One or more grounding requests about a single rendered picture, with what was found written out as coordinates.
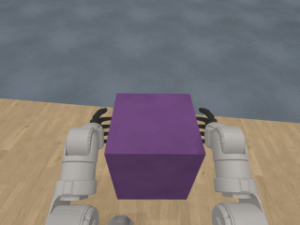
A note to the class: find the robot right forearm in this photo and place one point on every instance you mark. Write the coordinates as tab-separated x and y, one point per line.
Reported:
230	156

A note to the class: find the left robot thigh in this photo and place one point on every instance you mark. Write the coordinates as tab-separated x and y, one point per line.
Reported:
121	220

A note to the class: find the carton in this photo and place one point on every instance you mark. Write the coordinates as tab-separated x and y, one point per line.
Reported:
154	149

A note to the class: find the right robot hand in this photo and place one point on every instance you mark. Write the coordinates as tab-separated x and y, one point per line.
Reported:
210	119

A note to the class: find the left robot hand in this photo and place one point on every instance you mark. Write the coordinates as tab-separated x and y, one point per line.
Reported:
97	119

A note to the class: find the robot left forearm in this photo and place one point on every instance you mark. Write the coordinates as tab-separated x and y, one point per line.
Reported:
78	171

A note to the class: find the left robot upper arm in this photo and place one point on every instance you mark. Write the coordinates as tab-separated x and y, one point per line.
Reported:
74	214

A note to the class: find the right robot upper arm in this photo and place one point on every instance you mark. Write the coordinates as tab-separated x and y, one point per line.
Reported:
237	213

